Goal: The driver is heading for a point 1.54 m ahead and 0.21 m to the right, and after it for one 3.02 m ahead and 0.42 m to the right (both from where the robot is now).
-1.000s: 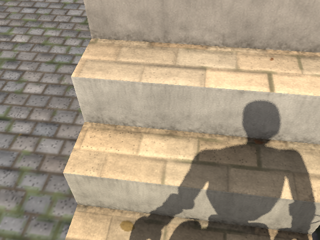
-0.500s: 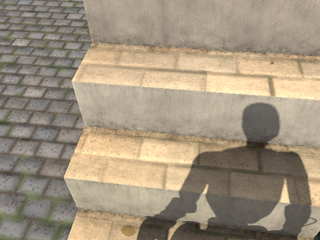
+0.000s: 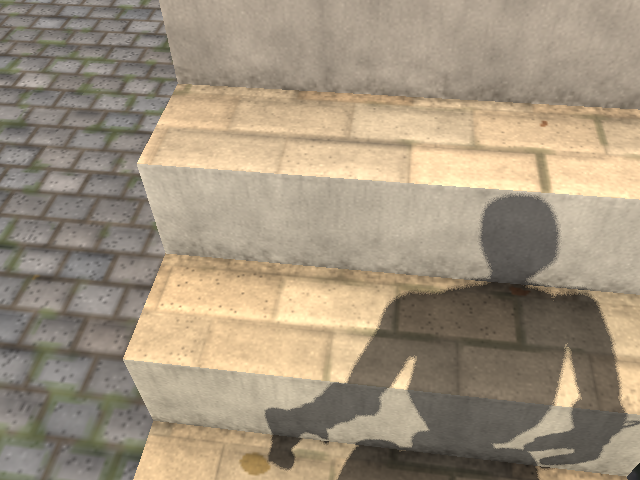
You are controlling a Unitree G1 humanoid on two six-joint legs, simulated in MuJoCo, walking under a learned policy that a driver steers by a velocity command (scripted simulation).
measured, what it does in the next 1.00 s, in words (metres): stands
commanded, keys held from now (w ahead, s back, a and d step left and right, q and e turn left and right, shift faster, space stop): w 0.80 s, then no key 0.20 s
